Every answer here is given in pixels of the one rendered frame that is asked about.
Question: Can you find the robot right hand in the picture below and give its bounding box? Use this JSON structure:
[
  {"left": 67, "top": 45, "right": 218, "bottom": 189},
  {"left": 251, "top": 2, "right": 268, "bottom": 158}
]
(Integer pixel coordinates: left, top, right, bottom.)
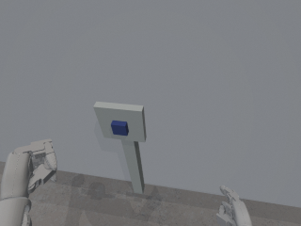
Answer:
[{"left": 216, "top": 185, "right": 253, "bottom": 226}]

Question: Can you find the left robot forearm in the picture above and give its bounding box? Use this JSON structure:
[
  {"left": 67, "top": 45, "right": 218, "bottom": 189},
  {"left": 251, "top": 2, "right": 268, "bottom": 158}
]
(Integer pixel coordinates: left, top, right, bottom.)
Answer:
[{"left": 0, "top": 197, "right": 32, "bottom": 226}]

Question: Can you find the button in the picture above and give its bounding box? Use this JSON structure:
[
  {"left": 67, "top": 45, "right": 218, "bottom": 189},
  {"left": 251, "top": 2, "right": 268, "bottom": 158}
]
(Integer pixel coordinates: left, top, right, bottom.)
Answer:
[{"left": 111, "top": 121, "right": 129, "bottom": 137}]

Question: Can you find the panel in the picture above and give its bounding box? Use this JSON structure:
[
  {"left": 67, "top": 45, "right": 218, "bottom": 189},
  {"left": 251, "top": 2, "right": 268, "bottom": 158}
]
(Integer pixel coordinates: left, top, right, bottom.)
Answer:
[{"left": 93, "top": 102, "right": 147, "bottom": 195}]

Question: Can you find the robot left hand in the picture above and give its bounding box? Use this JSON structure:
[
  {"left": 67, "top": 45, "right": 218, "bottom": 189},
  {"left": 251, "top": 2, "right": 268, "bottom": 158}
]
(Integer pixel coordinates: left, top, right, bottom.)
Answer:
[{"left": 0, "top": 138, "right": 57, "bottom": 201}]

